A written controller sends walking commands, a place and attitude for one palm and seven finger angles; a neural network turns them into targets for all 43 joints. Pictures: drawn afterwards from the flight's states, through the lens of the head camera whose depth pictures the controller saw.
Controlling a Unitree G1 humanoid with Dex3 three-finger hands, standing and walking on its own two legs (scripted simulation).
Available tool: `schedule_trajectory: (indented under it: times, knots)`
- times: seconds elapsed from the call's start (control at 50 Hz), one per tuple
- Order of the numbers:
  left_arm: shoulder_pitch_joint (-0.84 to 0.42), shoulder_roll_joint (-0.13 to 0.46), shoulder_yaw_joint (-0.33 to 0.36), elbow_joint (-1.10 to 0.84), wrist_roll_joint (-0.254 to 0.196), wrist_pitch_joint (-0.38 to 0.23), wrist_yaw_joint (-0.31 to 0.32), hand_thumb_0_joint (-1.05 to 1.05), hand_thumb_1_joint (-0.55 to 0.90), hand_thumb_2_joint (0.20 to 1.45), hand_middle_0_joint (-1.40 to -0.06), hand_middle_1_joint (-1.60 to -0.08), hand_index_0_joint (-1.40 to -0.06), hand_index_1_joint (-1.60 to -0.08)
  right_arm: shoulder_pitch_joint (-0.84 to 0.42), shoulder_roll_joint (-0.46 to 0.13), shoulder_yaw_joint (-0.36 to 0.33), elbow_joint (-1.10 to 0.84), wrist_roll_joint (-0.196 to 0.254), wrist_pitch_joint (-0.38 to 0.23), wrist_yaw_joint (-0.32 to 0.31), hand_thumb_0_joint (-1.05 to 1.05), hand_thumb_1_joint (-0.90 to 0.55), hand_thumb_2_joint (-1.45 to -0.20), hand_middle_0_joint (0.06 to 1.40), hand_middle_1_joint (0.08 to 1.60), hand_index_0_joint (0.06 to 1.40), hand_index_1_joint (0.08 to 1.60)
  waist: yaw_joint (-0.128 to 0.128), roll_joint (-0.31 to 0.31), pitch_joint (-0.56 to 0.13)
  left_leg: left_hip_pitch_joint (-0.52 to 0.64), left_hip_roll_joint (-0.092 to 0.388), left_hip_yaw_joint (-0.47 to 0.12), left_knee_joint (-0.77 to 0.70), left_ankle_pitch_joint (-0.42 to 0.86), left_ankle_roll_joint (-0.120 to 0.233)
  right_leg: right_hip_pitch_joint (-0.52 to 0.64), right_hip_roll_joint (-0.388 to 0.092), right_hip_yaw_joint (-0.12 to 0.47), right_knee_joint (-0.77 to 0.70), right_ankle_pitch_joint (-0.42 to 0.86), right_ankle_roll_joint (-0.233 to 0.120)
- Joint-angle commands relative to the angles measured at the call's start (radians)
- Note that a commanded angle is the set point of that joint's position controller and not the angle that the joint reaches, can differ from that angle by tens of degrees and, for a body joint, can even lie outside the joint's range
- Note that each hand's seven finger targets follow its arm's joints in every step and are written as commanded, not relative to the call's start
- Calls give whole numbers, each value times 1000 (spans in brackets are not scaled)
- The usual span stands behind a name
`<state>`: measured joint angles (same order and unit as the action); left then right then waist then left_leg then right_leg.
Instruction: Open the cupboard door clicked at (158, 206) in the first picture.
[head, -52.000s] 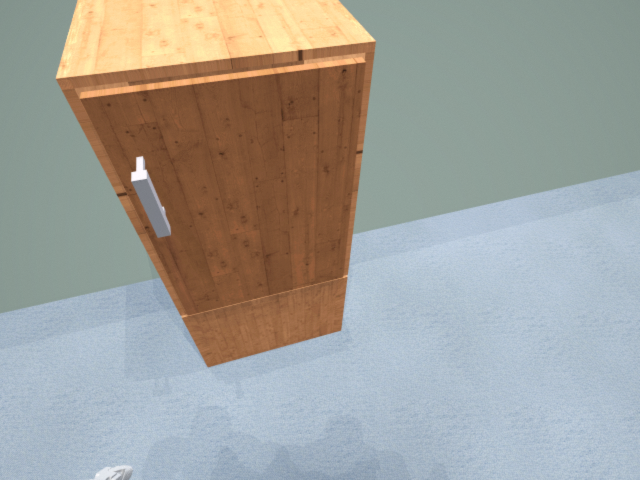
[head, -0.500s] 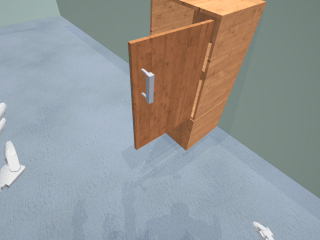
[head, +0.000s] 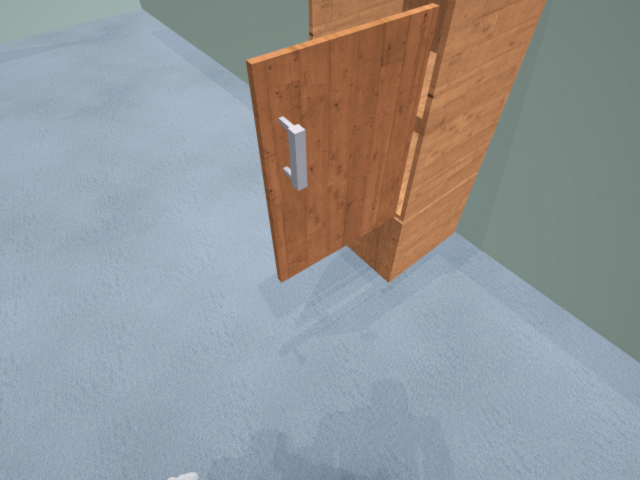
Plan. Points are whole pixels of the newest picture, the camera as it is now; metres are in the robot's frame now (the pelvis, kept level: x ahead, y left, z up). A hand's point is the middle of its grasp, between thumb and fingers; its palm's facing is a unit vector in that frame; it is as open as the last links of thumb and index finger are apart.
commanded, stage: let the arm hang, fingers relaxed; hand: left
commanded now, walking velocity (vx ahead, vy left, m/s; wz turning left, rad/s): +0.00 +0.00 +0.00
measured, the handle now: (292, 153) +0.65 +0.07 +0.03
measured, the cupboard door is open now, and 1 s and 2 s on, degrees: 86 86 86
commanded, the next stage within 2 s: look to check the result in 0.84 s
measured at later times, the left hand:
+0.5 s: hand out of the picture +0.01 +0.19 -0.15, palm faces +0.05 -0.97 -0.22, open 7.3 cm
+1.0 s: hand out of the picture +0.00 +0.18 -0.16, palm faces +0.06 -0.98 -0.17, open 7.4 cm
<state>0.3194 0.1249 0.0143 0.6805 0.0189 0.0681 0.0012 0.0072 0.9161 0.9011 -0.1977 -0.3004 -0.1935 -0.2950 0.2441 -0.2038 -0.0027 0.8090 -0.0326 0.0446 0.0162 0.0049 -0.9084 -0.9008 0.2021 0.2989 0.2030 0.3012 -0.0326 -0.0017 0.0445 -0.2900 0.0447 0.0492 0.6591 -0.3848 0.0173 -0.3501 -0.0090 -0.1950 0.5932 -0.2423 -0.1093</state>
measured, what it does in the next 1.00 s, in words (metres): steps on the spot: left foot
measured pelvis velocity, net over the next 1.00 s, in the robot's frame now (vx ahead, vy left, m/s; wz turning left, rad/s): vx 0.01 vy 0.03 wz -0.02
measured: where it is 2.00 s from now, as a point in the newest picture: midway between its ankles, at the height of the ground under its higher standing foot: outside the picture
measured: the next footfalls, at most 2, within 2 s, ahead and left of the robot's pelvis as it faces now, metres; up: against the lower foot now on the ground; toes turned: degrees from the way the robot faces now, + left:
left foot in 0.02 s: +0.04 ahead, +0.14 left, +0.00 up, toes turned +3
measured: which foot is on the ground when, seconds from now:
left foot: up 0.00-0.00, down 0.02-1.00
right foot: down 0.00-1.00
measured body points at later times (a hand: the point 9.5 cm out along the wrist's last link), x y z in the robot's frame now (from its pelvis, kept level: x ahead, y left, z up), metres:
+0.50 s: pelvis +0.01 +0.01 +0.02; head +0.00 -0.01 +0.47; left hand +0.01 +0.24 -0.13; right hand -0.04 -0.18 -0.16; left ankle +0.00 +0.14 -0.73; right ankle +0.06 -0.05 -0.73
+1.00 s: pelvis +0.01 +0.03 +0.02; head +0.01 +0.02 +0.47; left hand -0.01 +0.24 -0.14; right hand -0.04 -0.16 -0.15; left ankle +0.00 +0.14 -0.73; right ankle +0.06 -0.05 -0.73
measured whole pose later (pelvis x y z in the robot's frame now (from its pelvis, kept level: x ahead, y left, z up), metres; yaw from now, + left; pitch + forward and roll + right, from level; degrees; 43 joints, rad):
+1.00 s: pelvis +0.01 +0.03 +0.02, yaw -1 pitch -1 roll +1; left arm 0.30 0.10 0.03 1.16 0.01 0.00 0.03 0.00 0.91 0.90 -0.20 -0.30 -0.20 -0.30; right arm 0.37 -0.10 0.01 1.14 -0.03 0.01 -0.04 0.00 -0.91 -0.90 0.20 0.30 0.20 0.30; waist 0.00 0.01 0.02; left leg -0.15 0.01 0.07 0.42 -0.25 0.01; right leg -0.24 -0.02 -0.16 0.42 -0.16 -0.06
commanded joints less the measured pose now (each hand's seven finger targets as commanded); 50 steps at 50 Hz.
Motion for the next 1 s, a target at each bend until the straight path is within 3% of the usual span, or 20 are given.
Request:
schedule_trajectory:
  times: [0.0,0.02,0.04,0.06,0.12,0.14,0.18,0.26,0.38,0.46,0.6,0.78,0.98]
  knots:
    - [-6,162,38,29,-10,-74,10,0,900,900,-200,-300,-200,-300,42,-130,-14,10,-8,-44,-30,0,-900,-900,200,300,200,300,36,213,-89,-16,173,-258,-306,166,93,124,-84,164,-153,-22,104]
    - [12,144,46,65,-2,-80,16,0,900,900,-200,-300,-200,-300,2,-115,-10,15,-12,-44,-39,0,-900,-900,200,300,200,300,60,160,-95,-109,153,-231,-293,124,91,242,-82,189,-194,38,118]
    - [21,141,61,97,6,-82,22,0,900,900,-200,-300,-200,-300,-2,-77,-13,35,-10,-43,-40,0,-900,-900,200,300,200,300,61,197,-107,-122,78,-150,-260,89,47,277,-107,221,-236,31,107]
    - [8,164,59,139,1,-83,24,0,900,900,-200,-300,-200,-300,23,-48,-11,64,-4,-43,-40,0,-900,-900,200,300,200,300,48,229,-105,-74,39,-94,-228,129,16,263,-140,245,-244,68,79]
    - [-20,167,44,223,-8,-92,25,0,900,900,-200,-300,-200,-300,111,-24,-6,140,6,-39,-46,0,-900,-900,200,300,200,300,29,165,-98,4,44,-67,-239,195,-1,269,-154,222,-275,157,76]
    - [-26,173,42,247,-9,-92,26,0,900,900,-200,-300,-200,-300,126,-23,-6,156,9,-37,-47,0,-900,-900,200,300,200,300,28,109,-80,6,41,-58,-245,193,-4,274,-156,216,-284,167,81]
    - [-34,173,41,294,-8,-91,30,0,900,900,-200,-300,-200,-300,152,-22,-9,188,12,-31,-49,0,-900,-900,200,300,200,300,24,-6,-38,23,34,-48,-252,171,-5,247,-162,215,-329,107,88]
    - [-33,151,34,360,-11,-86,34,0,900,900,-200,-300,-200,-300,183,-16,-4,247,9,-27,-49,0,-900,-900,200,300,200,300,22,-71,37,55,36,-49,-275,158,3,170,-152,214,-386,-48,87]
    - [-21,135,34,410,-12,-80,39,0,900,900,-200,-300,-200,-300,207,3,2,299,5,-24,-49,0,-900,-900,200,300,200,300,25,-26,63,51,36,-42,-303,116,9,136,-136,219,-394,-147,79]
    - [-13,122,33,424,-13,-79,38,0,900,900,-200,-300,-200,-300,216,21,4,315,2,-32,-50,0,-900,-900,200,300,200,300,28,5,43,30,39,-50,-332,99,12,158,-131,211,-362,-127,63]
    - [11,95,31,445,-12,-78,40,0,900,900,-200,-300,-200,-300,222,45,5,325,2,-38,-56,0,-900,-900,200,300,200,300,37,31,77,-14,45,-67,-365,80,17,161,-116,198,-317,-83,57]
    - [34,80,31,450,-9,-80,41,0,900,900,-200,-300,-200,-300,236,49,2,320,5,-38,-56,0,-900,-900,200,300,200,300,31,15,80,-6,41,-64,-358,69,21,130,-116,196,-306,-95,57]
    - [45,71,28,452,-9,-87,42,0,900,900,-200,-300,-200,-300,216,43,3,315,9,-48,-58,0,-900,-900,200,300,200,300,31,22,55,15,53,-76,-364,136,21,160,-115,185,-272,14,57]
